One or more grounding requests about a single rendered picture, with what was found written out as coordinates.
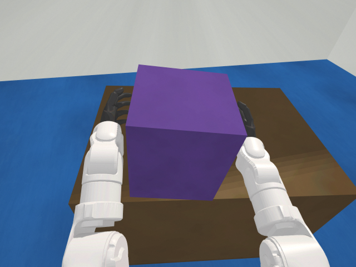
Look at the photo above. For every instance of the pedestal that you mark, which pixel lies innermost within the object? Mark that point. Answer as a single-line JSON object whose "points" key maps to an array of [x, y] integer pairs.
{"points": [[176, 230]]}

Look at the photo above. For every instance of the left robot hand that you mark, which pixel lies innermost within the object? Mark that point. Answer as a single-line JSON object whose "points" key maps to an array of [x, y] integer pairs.
{"points": [[110, 112]]}

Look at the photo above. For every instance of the robot left forearm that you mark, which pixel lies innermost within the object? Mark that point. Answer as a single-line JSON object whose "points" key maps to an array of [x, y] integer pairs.
{"points": [[100, 202]]}

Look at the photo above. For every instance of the robot right forearm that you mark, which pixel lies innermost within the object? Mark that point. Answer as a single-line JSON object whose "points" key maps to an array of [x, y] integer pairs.
{"points": [[274, 213]]}

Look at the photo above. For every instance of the carton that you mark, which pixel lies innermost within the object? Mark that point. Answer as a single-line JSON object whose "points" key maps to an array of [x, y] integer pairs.
{"points": [[183, 132]]}

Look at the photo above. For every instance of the robot left upper arm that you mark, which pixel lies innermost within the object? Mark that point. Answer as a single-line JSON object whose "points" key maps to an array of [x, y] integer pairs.
{"points": [[100, 249]]}

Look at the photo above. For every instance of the right robot hand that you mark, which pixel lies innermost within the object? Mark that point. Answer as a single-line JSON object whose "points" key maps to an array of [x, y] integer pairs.
{"points": [[247, 119]]}

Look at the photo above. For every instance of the robot right upper arm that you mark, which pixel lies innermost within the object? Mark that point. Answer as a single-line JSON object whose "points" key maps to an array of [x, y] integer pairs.
{"points": [[291, 251]]}

